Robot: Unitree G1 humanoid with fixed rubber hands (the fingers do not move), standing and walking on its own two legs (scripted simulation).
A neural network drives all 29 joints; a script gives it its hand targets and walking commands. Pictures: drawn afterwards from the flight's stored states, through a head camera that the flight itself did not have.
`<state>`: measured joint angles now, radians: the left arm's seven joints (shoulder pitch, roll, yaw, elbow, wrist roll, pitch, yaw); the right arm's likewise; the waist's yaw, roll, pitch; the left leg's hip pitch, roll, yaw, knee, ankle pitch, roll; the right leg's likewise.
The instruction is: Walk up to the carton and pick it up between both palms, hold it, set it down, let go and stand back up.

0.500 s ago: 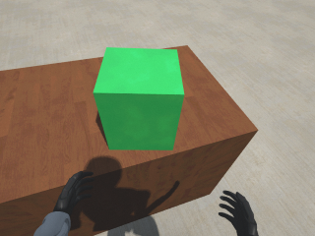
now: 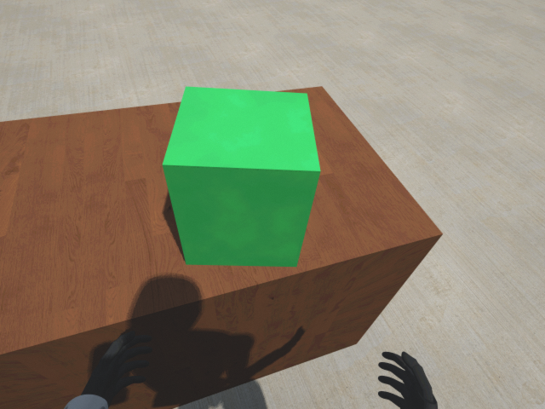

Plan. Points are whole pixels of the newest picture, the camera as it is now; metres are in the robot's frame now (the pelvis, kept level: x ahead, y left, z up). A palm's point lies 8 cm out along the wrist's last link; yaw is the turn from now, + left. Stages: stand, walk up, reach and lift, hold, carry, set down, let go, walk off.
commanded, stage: set down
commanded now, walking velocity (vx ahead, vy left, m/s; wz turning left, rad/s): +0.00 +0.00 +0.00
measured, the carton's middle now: (244, 182) +0.48 +0.13 +0.05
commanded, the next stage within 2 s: let go in 0.48 s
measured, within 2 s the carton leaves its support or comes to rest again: neither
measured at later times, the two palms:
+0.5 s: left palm (112, 392) +0.14 +0.25 -0.06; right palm out of the picture +0.17 -0.18 -0.09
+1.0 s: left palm (119, 393) +0.14 +0.24 -0.07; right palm out of the picture +0.17 -0.20 -0.10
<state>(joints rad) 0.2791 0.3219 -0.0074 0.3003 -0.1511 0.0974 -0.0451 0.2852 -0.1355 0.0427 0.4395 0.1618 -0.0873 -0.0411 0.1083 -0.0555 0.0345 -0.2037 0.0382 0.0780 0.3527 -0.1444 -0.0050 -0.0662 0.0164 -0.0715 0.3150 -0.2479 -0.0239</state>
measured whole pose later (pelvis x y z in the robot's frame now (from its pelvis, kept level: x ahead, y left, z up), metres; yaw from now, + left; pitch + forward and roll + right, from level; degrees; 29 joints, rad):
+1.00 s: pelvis +0.01 +0.00 +0.00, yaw +0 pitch +0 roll +0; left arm 0.28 0.25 -0.05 0.34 -0.10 0.14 0.01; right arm 0.17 -0.16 0.04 0.81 0.09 -0.23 0.00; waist 0.11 -0.02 0.04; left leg -0.20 0.04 0.08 0.37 -0.18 -0.01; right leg -0.06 0.02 -0.07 0.32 -0.27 -0.02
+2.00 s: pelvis +0.01 +0.01 +0.00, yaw +1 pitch -1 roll -1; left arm 0.28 0.37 -0.01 0.89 -0.05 -0.02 0.00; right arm 0.17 -0.30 0.04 0.97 0.07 -0.05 0.00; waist 0.11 0.02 -0.07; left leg -0.22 0.04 0.06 0.43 -0.19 0.00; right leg -0.06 0.02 -0.08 0.33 -0.27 -0.02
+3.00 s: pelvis -0.01 +0.01 +0.00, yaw +1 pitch -1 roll -1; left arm 0.28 0.37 -0.02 0.97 -0.05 -0.02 0.00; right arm 0.17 -0.30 0.04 1.02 0.07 -0.05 0.00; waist 0.11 0.03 -0.02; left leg -0.22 0.04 0.06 0.42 -0.17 0.01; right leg -0.06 0.02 -0.09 0.33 -0.26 -0.02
